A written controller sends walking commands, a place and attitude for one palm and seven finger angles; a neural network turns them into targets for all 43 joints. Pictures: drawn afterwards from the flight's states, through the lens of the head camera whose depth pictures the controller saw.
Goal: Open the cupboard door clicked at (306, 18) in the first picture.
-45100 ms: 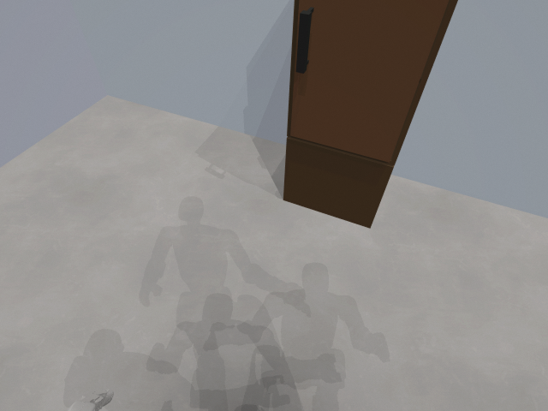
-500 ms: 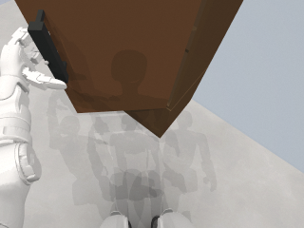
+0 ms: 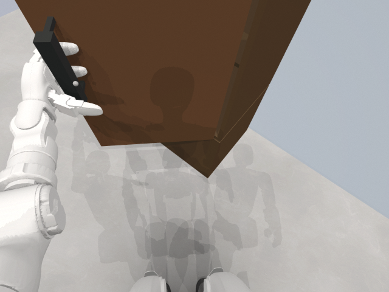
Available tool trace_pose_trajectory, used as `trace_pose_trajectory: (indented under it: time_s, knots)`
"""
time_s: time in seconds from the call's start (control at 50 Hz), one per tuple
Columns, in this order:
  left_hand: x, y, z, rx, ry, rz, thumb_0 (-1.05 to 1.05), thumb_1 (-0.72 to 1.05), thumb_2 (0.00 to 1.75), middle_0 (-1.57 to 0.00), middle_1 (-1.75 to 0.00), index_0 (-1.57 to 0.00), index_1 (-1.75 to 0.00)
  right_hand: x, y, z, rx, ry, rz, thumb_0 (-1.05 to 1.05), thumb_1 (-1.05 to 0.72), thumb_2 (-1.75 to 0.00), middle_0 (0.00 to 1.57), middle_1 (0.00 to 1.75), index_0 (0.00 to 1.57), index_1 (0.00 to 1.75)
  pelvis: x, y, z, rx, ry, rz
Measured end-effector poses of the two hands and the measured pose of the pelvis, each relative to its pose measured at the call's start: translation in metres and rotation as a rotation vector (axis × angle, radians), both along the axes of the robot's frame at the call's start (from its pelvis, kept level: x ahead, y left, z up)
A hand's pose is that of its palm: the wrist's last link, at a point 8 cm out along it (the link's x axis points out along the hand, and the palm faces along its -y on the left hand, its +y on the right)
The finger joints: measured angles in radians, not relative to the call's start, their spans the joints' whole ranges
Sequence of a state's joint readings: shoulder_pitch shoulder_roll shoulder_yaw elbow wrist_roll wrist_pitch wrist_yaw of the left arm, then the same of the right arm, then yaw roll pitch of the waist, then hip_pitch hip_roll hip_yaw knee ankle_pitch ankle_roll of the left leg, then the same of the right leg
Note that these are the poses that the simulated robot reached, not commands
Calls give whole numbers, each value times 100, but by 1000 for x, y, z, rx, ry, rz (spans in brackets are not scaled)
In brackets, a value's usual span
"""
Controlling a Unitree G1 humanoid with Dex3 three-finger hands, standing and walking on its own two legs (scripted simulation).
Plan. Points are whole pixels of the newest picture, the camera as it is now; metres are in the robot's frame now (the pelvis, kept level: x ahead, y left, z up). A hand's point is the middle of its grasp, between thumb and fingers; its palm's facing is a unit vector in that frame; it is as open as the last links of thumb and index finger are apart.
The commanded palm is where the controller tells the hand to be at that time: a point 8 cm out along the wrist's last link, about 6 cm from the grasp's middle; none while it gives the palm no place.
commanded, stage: slide the fingers in behind the handle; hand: left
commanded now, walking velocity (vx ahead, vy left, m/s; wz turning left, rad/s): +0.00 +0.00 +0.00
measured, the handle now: (66, 66) +0.55 +0.23 +0.09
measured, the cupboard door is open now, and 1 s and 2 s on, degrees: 44 45 79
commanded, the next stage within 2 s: close the thumb around the handle in 0.34 s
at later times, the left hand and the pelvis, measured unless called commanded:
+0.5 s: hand (73, 86) +0.50 +0.20 +0.09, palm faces +0.03 -1.00 -0.01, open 13.9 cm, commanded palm +0.48 +0.25 +0.09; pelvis +0.00 +0.00 +0.00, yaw +0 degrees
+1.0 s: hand (74, 82) +0.51 +0.20 +0.09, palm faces +0.02 -1.00 -0.01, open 6.5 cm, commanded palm +0.48 +0.24 +0.09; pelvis +0.00 +0.01 +0.00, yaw -1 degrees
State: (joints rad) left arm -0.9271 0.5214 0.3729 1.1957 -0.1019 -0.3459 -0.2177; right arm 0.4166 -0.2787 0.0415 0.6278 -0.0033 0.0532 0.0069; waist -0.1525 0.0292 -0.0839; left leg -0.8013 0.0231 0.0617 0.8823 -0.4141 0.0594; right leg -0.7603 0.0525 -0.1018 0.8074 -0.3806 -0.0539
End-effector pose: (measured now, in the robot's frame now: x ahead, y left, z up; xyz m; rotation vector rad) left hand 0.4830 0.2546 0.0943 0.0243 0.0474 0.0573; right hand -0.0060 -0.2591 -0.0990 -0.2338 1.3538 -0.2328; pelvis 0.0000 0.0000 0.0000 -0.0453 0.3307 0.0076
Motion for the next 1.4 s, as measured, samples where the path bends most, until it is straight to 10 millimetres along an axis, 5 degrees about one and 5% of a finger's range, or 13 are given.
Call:
trace_pose_trajectory:
  time_s: [0.54,0.7,1.04,1.4]
  knots:
    - [-5,4,1,-12,-12,-28,-1,-47,31,-30,-120,-31,-120,11,-3,4,-21,-37,7,1,-90,-90,20,30,20,30,0,1,2,-1,-10,-2]
    - [-1,1,-1,-16,0,-38,-1,-21,43,-32,-123,-32,-123,4,2,2,-18,-20,2,1,-90,-90,20,30,20,30,-1,5,0,-3,-4,-1]
    - [4,1,-1,-17,-11,-44,0,66,80,-38,-132,-39,-132,-12,10,3,-13,22,-24,1,-90,-90,20,30,20,30,2,10,0,-8,2,-9]
    - [-9,-3,-1,-19,-20,-12,1,66,81,-39,-135,-40,-135,3,7,0,0,-34,-15,1,-90,-90,20,30,20,30,1,8,1,-3,-12,-14]
